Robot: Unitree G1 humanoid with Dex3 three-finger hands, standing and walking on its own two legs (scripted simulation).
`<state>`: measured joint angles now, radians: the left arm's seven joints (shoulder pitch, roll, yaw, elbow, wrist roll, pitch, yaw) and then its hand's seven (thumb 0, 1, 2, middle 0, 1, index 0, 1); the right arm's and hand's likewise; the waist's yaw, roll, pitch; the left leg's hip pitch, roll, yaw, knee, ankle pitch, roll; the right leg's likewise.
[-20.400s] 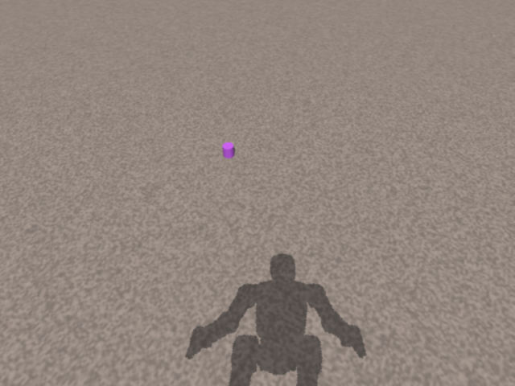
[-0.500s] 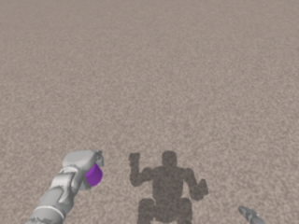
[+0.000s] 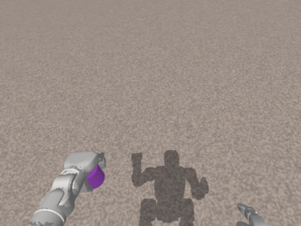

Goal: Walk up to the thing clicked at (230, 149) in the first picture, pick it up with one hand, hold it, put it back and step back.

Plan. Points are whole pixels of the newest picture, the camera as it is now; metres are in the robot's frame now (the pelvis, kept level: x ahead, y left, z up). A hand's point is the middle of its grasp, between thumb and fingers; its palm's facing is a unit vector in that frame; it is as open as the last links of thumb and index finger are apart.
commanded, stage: hold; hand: left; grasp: from above
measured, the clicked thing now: (91, 174) +0.31 +0.22 -0.05
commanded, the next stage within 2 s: crouch in 0.32 s
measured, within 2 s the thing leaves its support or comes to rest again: neither
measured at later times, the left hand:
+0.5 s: hand (85, 170) +0.31 +0.23 -0.03, palm faces -0.42 -0.06 -0.90, open 9.1 cm
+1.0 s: hand (97, 184) +0.33 +0.25 -0.20, palm faces -0.41 +0.07 -0.91, open 9.1 cm
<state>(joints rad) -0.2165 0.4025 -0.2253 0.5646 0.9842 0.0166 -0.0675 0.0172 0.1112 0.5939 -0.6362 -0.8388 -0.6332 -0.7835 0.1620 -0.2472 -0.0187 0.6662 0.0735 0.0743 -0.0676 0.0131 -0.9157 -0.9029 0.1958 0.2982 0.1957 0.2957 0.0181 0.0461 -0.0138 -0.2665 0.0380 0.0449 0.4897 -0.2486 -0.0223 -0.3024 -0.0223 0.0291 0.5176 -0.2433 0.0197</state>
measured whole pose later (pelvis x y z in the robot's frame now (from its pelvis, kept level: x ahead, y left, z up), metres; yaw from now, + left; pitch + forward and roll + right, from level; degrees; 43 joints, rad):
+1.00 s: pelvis -0.04 +0.01 -0.10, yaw +2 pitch +21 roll -1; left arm -0.60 0.42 -0.16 1.12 1.19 -0.08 0.31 0.01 0.11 0.59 -0.65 -0.82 -0.65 -0.76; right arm 0.18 -0.28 -0.07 0.68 0.00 0.07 -0.02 0.01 -0.91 -0.90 0.20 0.30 0.20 0.30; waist -0.08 0.00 -0.13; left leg -1.08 0.04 -0.02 1.20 -0.48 -0.02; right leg -1.07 -0.02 0.00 1.16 -0.45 0.03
